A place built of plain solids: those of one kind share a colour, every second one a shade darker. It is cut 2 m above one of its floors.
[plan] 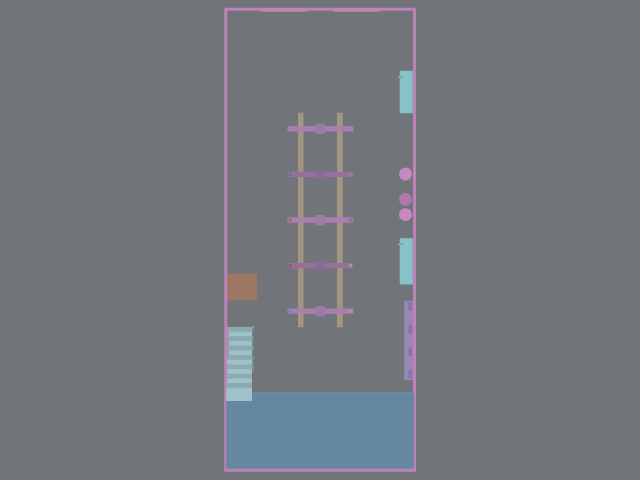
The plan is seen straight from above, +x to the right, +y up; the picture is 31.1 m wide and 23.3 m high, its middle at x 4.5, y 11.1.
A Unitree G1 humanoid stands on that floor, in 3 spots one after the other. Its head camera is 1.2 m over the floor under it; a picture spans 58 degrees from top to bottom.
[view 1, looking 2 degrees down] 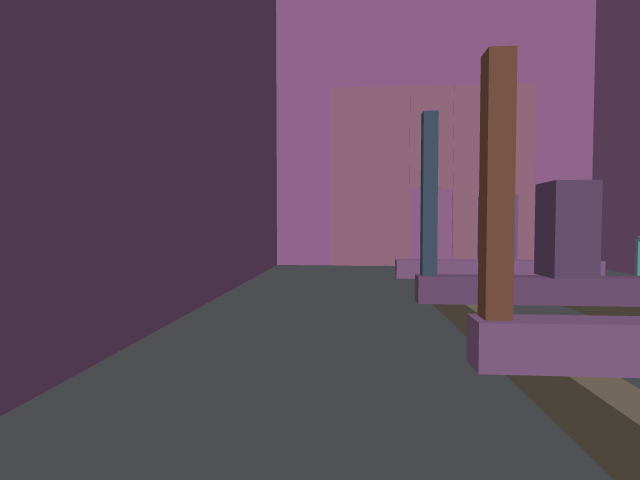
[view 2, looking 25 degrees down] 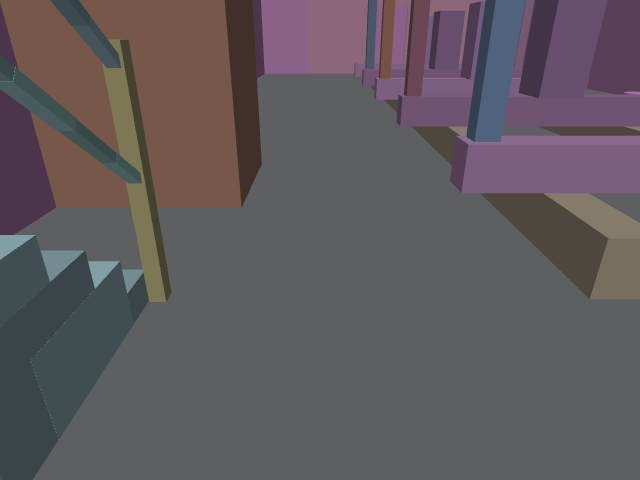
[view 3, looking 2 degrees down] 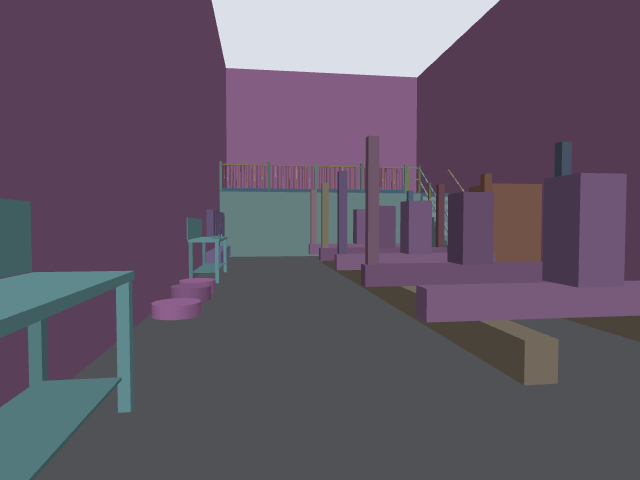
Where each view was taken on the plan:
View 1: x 2.19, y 9.42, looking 94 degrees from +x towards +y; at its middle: wall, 12.85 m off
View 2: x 2.06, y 5.00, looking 90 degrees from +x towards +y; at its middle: ground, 2.84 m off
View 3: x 7.56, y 20.23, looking -98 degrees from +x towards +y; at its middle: face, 16.69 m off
